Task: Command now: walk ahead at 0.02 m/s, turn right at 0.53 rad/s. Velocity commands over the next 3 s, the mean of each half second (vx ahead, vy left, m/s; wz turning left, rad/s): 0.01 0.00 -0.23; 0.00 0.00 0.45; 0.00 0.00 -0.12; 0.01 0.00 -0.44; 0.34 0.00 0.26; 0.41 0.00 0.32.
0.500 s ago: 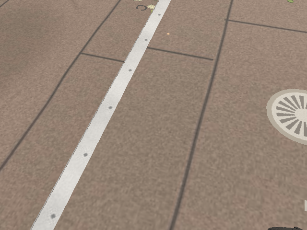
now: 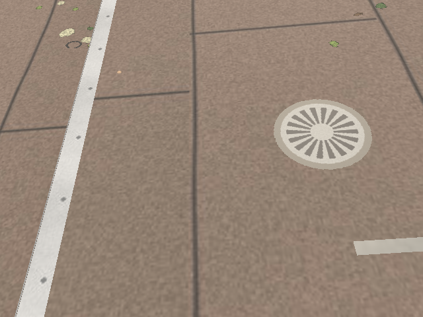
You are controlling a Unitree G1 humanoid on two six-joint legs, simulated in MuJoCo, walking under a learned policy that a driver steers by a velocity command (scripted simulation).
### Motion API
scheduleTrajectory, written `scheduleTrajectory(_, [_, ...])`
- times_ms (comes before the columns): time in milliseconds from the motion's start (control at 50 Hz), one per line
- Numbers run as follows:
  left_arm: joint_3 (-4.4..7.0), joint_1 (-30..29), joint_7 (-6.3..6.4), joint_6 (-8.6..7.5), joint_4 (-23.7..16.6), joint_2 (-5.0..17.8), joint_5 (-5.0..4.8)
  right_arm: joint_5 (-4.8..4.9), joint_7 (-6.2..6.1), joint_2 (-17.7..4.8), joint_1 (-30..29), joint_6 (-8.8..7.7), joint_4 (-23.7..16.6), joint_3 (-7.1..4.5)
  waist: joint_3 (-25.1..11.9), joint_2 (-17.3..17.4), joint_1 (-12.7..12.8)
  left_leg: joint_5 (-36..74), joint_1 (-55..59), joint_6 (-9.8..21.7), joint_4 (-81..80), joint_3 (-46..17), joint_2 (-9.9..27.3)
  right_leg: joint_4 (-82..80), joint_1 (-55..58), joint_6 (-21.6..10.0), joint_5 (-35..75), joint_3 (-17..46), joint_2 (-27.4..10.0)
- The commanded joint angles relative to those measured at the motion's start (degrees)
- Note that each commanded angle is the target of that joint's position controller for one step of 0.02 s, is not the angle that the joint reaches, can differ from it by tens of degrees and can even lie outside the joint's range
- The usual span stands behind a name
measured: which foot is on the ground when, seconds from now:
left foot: up 0.00-0.36, down 0.38-0.66, up 0.68-0.94, down 0.96-1.00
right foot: down 0.00-0.96, up 0.98-1.00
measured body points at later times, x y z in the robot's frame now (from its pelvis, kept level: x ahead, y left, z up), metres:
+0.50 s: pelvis +0.02 +0.01 +0.01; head +0.03 +0.02 +0.46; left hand +0.20 +0.25 -0.10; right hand +0.11 -0.27 -0.11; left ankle +0.04 +0.15 -0.73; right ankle +0.02 -0.09 -0.73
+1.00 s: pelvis +0.00 +0.06 +0.00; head +0.04 +0.09 +0.44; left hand +0.08 +0.37 -0.12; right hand +0.22 -0.18 -0.09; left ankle -0.01 +0.16 -0.73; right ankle +0.01 -0.09 -0.71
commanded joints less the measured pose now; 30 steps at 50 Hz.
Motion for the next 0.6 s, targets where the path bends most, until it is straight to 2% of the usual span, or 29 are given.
scheduleTrajectory(20, [3.17,-0.70,0.39,-2.86,-4.60,12.51,0.27,0.43,-0.89,-6.17,-3.86,-0.63,-4.93,-2.09,-3.32,-9.97,-0.13,-1.58,-13.79,0.76,17.24,-7.69,-2.16,-20.24,8.17,-10.90,14.06,22.94,-15.16])
scheduleTrajectory(40, [2.42,-2.81,0.68,-2.97,-5.16,10.15,-0.94,0.01,-1.33,-6.36,-2.41,-0.40,-3.47,-2.39,-3.96,-8.93,-0.76,1.42,-13.41,0.42,17.21,-7.95,-1.79,-19.52,8.70,-8.77,13.99,20.80,-13.60])
scheduleTrajectory(60, [1.95,-3.84,1.06,-2.91,-5.49,9.24,-1.38,-0.40,-1.44,-6.30,-1.55,-0.46,-3.10,-2.53,-4.56,-9.32,-1.31,4.06,-11.87,-0.20,18.20,-7.83,-2.20,-18.98,8.22,-8.28,16.70,19.26,-12.31])
scheduleTrajectory(100, [1.49,-2.69,1.57,-2.71,-5.74,8.18,-1.14,0.09,-1.14,-5.43,-0.87,-0.98,-3.03,-2.47,-6.64,-8.90,-1.39,6.81,-10.46,-1.00,18.11,-7.92,-3.26,-18.13,10.22,-8.52,20.84,18.27,-11.00])
scheduleTrajectory(180, [1.53,-1.17,2.18,-2.39,-5.74,8.17,-1.22,0.60,-0.71,-3.90,-1.79,-1.42,-2.88,-1.59,-7.67,-9.00,0.10,8.46,-9.47,-2.40,6.75,-8.15,-3.00,-16.82,15.43,-8.81,22.02,18.31,-10.72])
scheduleTrajectory(260, [1.50,-2.03,1.69,-1.83,-5.50,8.63,-0.60,0.88,0.17,-4.03,-1.71,-1.62,-2.51,-1.05,-6.49,-10.41,1.15,6.20,-1.22,-2.56,-2.02,-7.11,-2.60,-16.57,11.22,-10.02,19.56,19.34,-10.56])
scheduleTrajectory(320, [0.05,-4.06,0.95,-1.82,-4.57,5.35,-0.15,0.93,0.90,-3.60,0.56,-1.87,-1.18,-0.49,-6.87,-9.71,0.84,6.83,6.39,-1.82,-9.52,-6.07,-1.39,-15.57,9.05,-9.78,20.59,18.38,-10.53])
scheduleTrajectory(360, [-0.87,-4.84,0.50,-2.06,-2.90,3.62,-0.43,0.60,1.61,-2.10,2.93,-2.35,0.12,0.21,-6.00,-7.95,-1.39,17.67,14.52,-0.46,-23.30,-4.77,-1.87,-14.41,6.49,-7.31,18.28,16.09,-8.59])
scheduleTrajectory(380, [-0.91,-2.73,0.35,-2.57,-1.76,3.64,-0.19,-0.05,1.74,-3.49,2.64,-2.50,0.03,0.22,-5.56,-6.32,-0.93,23.85,17.48,0.59,-26.58,-6.73,-0.96,-14.16,5.60,-4.73,15.18,15.14,-6.84])
scheduleTrajectory(400, [-0.72,-1.15,0.32,-3.14,-1.62,4.35,0.85,-0.48,1.48,-7.87,2.34,-2.56,-0.81,-0.45,-5.88,-1.27,1.13,35.49,19.11,2.59,-24.81,-12.27,3.95,-10.56,4.58,-1.82,9.88,12.13,-3.31])
scheduleTrajectory(420, [-0.34,0.43,0.33,-3.60,-1.75,4.74,1.18,0.21,1.41,-10.98,0.23,-2.41,-0.80,-1.18,-5.72,5.03,4.12,34.93,15.97,6.47,-23.02,-14.33,5.30,-9.72,5.28,0.63,5.90,7.16,1.38])
scheduleTrajectory(440, [-0.11,-2.71,0.89,-3.58,-1.81,5.70,1.20,0.68,1.64,-9.75,-0.62,-2.38,-1.25,-1.15,-4.89,6.35,1.96,27.22,11.14,8.75,-25.35,-17.03,5.66,-8.48,7.91,2.48,5.29,4.96,2.26])
scheduleTrajectory(460, [0.35,-5.26,1.45,-3.35,-2.16,6.35,0.67,0.67,1.69,-8.63,-0.85,-2.50,-1.25,-0.85,-3.99,6.67,1.08,24.20,9.46,8.84,-26.59,-18.55,5.64,-7.24,8.65,2.86,5.69,4.02,2.15])
scheduleTrajectory(520, [0.92,-5.43,2.33,-2.14,-2.63,5.21,-0.04,1.09,1.32,-9.20,-0.18,-2.86,-1.42,-1.04,-3.57,8.43,0.47,24.03,8.99,9.15,-26.12,-21.57,5.47,-5.13,7.61,2.46,5.70,2.63,2.31])
scheduleTrajectory(600, [1.71,-3.94,1.91,-2.48,-2.59,3.99,-0.41,1.49,0.34,-8.88,0.38,-1.80,-2.58,-1.25,-4.95,5.16,0.04,22.72,6.90,9.09,-22.79,-22.83,3.50,-5.96,9.10,1.35,6.37,2.15,1.43])
Next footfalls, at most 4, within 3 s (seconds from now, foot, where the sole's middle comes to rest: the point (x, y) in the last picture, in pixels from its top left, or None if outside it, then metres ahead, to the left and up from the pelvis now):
0.38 left None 0.08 0.14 -0.77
0.96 left None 0.03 0.17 -0.77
1.48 right None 0.04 -0.05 -0.77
1.96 left None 0.10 0.19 -0.77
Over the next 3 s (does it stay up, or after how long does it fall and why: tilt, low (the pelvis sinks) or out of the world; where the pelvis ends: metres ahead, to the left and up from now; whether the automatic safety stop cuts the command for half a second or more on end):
stays up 0.40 0.13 0.01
